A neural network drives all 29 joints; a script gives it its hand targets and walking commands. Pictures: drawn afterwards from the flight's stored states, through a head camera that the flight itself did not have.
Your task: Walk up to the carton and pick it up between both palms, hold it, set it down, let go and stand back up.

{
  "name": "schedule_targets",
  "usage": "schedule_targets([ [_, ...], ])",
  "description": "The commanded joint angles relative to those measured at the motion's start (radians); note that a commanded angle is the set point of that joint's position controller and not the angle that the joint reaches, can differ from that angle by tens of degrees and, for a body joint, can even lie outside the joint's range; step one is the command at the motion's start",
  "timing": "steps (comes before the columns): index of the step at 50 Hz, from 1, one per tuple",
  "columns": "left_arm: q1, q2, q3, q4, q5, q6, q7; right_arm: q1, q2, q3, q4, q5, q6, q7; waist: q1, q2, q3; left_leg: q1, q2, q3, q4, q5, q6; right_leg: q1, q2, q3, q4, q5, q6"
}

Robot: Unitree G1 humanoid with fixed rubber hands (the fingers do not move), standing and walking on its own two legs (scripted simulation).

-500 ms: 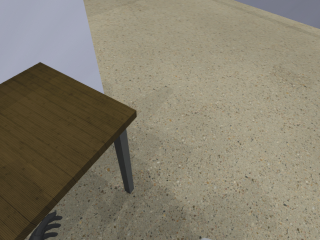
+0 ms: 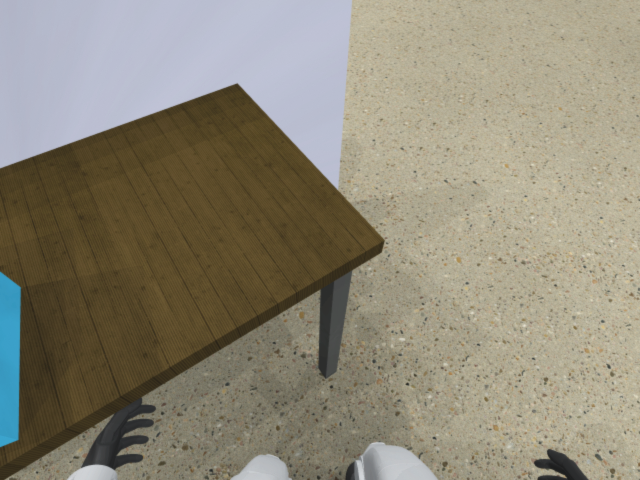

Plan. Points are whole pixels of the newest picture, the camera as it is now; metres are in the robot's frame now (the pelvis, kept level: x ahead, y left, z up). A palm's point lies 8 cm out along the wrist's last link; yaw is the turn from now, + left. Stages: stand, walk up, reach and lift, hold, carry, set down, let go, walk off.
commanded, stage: walk up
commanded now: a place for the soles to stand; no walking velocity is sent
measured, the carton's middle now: out of the picture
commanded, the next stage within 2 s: none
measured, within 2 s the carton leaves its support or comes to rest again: neither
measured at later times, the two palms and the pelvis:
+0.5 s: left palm out of the picture -0.08 +0.28 -0.12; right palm (520, 428) +0.17 -0.24 -0.07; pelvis -0.04 -0.02 +0.00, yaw +24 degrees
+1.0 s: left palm out of the picture -0.17 +0.22 -0.06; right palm (444, 376) +0.24 -0.16 -0.08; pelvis -0.03 -0.04 +0.02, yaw +45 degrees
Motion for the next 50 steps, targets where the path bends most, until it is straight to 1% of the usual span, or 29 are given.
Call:
schedule_targets([
  [1, 0.039, 0.170, 0.069, -0.067, 0.003, 0.001, 0.008, 0.124, -0.154, -0.042, -0.060, -0.018, 0.015, -0.028, 0.048, -0.192, -0.140, -0.229, 0.044, 0.175, 0.405, -0.138, 0.011, 0.221, -0.472, 0.462, -0.324, 0.268, -0.282],
  [2, 0.041, 0.131, 0.058, -0.070, 0.005, 0.000, 0.009, 0.104, -0.155, -0.050, -0.050, -0.015, 0.018, -0.022, 0.049, -0.145, -0.109, -0.217, 0.054, 0.171, 0.400, -0.098, 0.014, 0.196, -0.410, 0.338, -0.293, 0.332, -0.239],
  [4, 0.027, 0.100, 0.043, -0.068, 0.009, -0.006, 0.011, 0.102, -0.116, -0.047, -0.035, 0.000, 0.027, 0.000, 0.029, -0.134, -0.074, -0.208, 0.067, 0.186, 0.379, -0.005, 0.011, 0.186, -0.314, 0.158, -0.257, 0.394, -0.159],
  [7, 0.066, 0.110, 0.048, -0.036, 0.016, -0.023, 0.012, 0.088, -0.077, -0.032, -0.034, 0.009, 0.034, 0.026, 0.041, -0.159, -0.116, -0.236, 0.074, 0.232, 0.388, 0.073, 0.005, 0.279, -0.330, 0.113, -0.274, 0.296, -0.166],
  [10, 0.089, 0.125, 0.061, -0.016, 0.017, -0.034, 0.007, 0.011, -0.076, -0.024, -0.061, 0.019, 0.035, 0.044, 0.072, -0.195, -0.117, -0.251, 0.110, 0.257, 0.296, 0.059, -0.006, 0.309, -0.379, 0.097, -0.300, 0.190, -0.226],
  [15, 0.094, 0.171, 0.076, -0.003, 0.017, -0.041, 0.008, -0.042, -0.082, -0.028, -0.068, 0.030, 0.020, 0.060, 0.077, -0.196, -0.104, -0.157, 0.163, 0.277, 0.106, 0.011, 0.015, 0.261, -0.441, 0.053, -0.321, 0.045, -0.229],
  [19, 0.051, 0.194, 0.077, -0.005, 0.016, -0.040, 0.004, 0.011, -0.081, -0.037, -0.036, 0.038, -0.001, 0.070, 0.035, -0.186, -0.136, 0.022, 0.147, 0.344, -0.081, 0.064, 0.058, 0.140, -0.443, -0.032, -0.308, -0.200, -0.177],
  [20, 0.022, 0.195, 0.076, -0.011, 0.016, -0.037, 0.002, 0.050, -0.086, -0.039, -0.021, 0.043, -0.011, 0.071, 0.003, -0.138, -0.146, 0.111, 0.126, 0.365, -0.180, 0.138, 0.079, 0.083, -0.430, -0.066, -0.267, -0.263, -0.145],
  [21, 0.044, 0.170, 0.060, -0.006, 0.019, -0.025, -0.011, 0.098, -0.080, -0.056, -0.011, 0.011, -0.022, 0.069, -0.022, -0.058, -0.149, 0.196, 0.076, 0.408, -0.249, 0.106, 0.102, 0.021, -0.393, -0.142, -0.175, -0.343, -0.091],
  [22, 0.079, 0.139, 0.050, 0.000, 0.015, -0.017, -0.019, 0.120, -0.110, -0.066, 0.006, 0.013, -0.027, 0.061, -0.038, 0.057, -0.132, 0.222, 0.085, 0.303, -0.333, 0.065, 0.132, -0.055, -0.350, -0.181, -0.030, -0.392, -0.034],
  [23, 0.107, 0.079, 0.032, -0.024, 0.003, -0.009, -0.036, 0.122, -0.192, -0.083, -0.006, 0.000, -0.031, 0.044, -0.046, 0.306, -0.074, 0.182, 0.289, -0.116, -0.517, -0.141, 0.236, -0.232, -0.218, -0.256, 0.279, -0.399, 0.058],
  [24, 0.027, 0.135, 0.049, -0.083, -0.015, 0.007, -0.030, 0.059, -0.266, -0.096, -0.017, -0.002, -0.024, 0.036, -0.059, 0.254, 0.017, -0.021, 0.410, -0.392, -0.634, -0.299, 0.360, -0.281, -0.106, -0.057, 0.382, -0.417, 0.066],
  [25, 0.024, 0.157, 0.055, -0.078, -0.017, 0.013, -0.029, 0.018, -0.253, -0.100, -0.014, -0.008, -0.025, 0.018, -0.041, 0.204, 0.058, -0.050, 0.394, -0.334, -0.648, -0.284, 0.365, -0.274, -0.131, 0.022, 0.433, -0.349, 0.057],
  [26, 0.062, 0.144, 0.052, -0.063, -0.019, 0.006, -0.030, -0.022, -0.195, -0.077, -0.013, -0.010, -0.032, 0.007, -0.010, 0.187, 0.040, 0.013, 0.316, -0.199, -0.601, -0.156, 0.320, -0.295, -0.128, 0.036, 0.422, -0.268, 0.054],
  [27, 0.124, 0.129, 0.047, -0.042, -0.024, -0.006, -0.031, -0.064, -0.182, -0.070, -0.025, -0.021, -0.032, 0.001, 0.017, 0.214, 0.011, 0.011, 0.264, -0.090, -0.561, -0.053, 0.286, -0.259, -0.125, 0.027, 0.407, -0.199, 0.052],
  [28, 0.165, 0.138, 0.048, -0.020, -0.016, -0.017, -0.031, -0.092, -0.171, -0.064, -0.052, -0.021, -0.034, 0.002, 0.032, 0.227, -0.023, 0.000, 0.229, -0.043, -0.532, 0.030, 0.269, -0.200, -0.109, 0.017, 0.392, -0.144, 0.047],
  [29, 0.184, 0.145, 0.048, -0.012, -0.006, -0.026, -0.030, -0.082, -0.149, -0.055, -0.054, -0.016, -0.035, 0.011, 0.022, 0.228, -0.062, 0.004, 0.204, -0.023, -0.513, 0.075, 0.264, -0.149, -0.096, 0.005, 0.366, -0.128, 0.048],
  [34, 0.144, 0.097, 0.030, -0.059, -0.014, -0.032, -0.023, -0.026, -0.139, -0.050, -0.055, -0.014, -0.014, 0.030, -0.014, 0.213, -0.107, 0.034, 0.199, -0.085, -0.409, 0.251, 0.256, -0.028, -0.059, 0.014, 0.112, -0.169, 0.046],
  [35, 0.162, 0.094, 0.031, -0.062, -0.012, -0.035, -0.019, -0.036, -0.149, -0.051, -0.064, -0.014, -0.007, 0.033, -0.004, 0.203, -0.120, 0.017, 0.197, -0.104, -0.382, 0.289, 0.242, 0.031, -0.046, 0.009, 0.045, -0.159, 0.039],
  [37, 0.241, 0.100, 0.040, -0.055, -0.001, -0.046, -0.005, -0.069, -0.141, -0.038, -0.078, 0.000, 0.005, 0.039, 0.058, 0.123, -0.138, -0.090, 0.160, -0.111, -0.289, 0.262, 0.180, 0.230, -0.036, 0.003, -0.167, -0.014, 0.018],
  [38, 0.249, 0.134, 0.047, -0.056, 0.010, -0.051, 0.003, -0.019, -0.095, -0.025, -0.084, 0.012, 0.006, 0.043, 0.053, 0.006, -0.150, -0.154, 0.097, -0.057, -0.176, 0.184, 0.127, 0.286, -0.121, 0.119, -0.236, -0.066, -0.010],
  [39, 0.239, 0.210, 0.055, -0.061, 0.027, -0.053, 0.010, 0.028, -0.017, -0.004, -0.102, 0.020, 0.002, 0.047, 0.042, -0.210, -0.128, -0.277, -0.042, 0.106, 0.050, 0.041, 0.053, 0.298, -0.378, 0.428, -0.369, -0.265, -0.080],
  [40, 0.182, 0.288, 0.090, -0.069, 0.026, -0.043, 0.012, 0.000, -0.076, -0.025, -0.116, -0.021, 0.013, 0.032, 0.041, -0.234, -0.075, -0.310, -0.019, 0.206, 0.229, -0.117, 0.043, 0.164, -0.557, 0.599, -0.435, -0.322, -0.197],
  [41, 0.149, 0.249, 0.079, -0.069, 0.022, -0.044, 0.013, -0.016, -0.127, -0.041, -0.114, -0.040, 0.018, 0.029, 0.028, -0.178, -0.005, -0.297, 0.033, 0.170, 0.327, -0.093, 0.053, 0.078, -0.560, 0.600, -0.454, -0.302, -0.228],
  [42, 0.127, 0.180, 0.056, -0.061, 0.013, -0.049, 0.009, -0.009, -0.150, -0.053, -0.090, -0.035, 0.017, 0.031, 0.023, -0.119, 0.046, -0.291, 0.047, 0.164, 0.338, -0.040, 0.052, 0.071, -0.472, 0.429, -0.413, -0.171, -0.203],
  [43, 0.104, 0.150, 0.049, -0.064, 0.016, -0.049, 0.009, 0.018, -0.138, -0.052, -0.068, -0.013, 0.015, 0.037, 0.013, -0.104, 0.045, -0.263, 0.056, 0.168, 0.329, 0.008, 0.042, 0.084, -0.392, 0.282, -0.373, -0.039, -0.175],
  [44, 0.107, 0.145, 0.047, -0.067, 0.019, -0.053, 0.011, 0.038, -0.118, -0.046, -0.058, -0.005, 0.013, 0.046, 0.017, -0.127, 0.011, -0.246, 0.059, 0.181, 0.314, 0.057, 0.041, 0.117, -0.355, 0.204, -0.357, 0.015, -0.163],
  [46, 0.125, 0.145, 0.047, -0.052, 0.020, -0.054, 0.008, 0.026, -0.074, -0.029, -0.066, 0.001, 0.010, 0.062, 0.038, -0.186, -0.022, -0.249, 0.068, 0.222, 0.233, 0.083, 0.028, 0.194, -0.321, 0.124, -0.344, 0.003, -0.166],
  [50, 0.195, 0.171, 0.054, -0.039, 0.018, -0.051, 0.004, -0.072, -0.040, -0.013, -0.102, 0.003, 0.003, 0.075, 0.093, -0.232, -0.045, -0.197, 0.089, 0.295, -0.008, 0.049, 0.026, 0.253, -0.346, 0.057, -0.312, -0.018, -0.186],
])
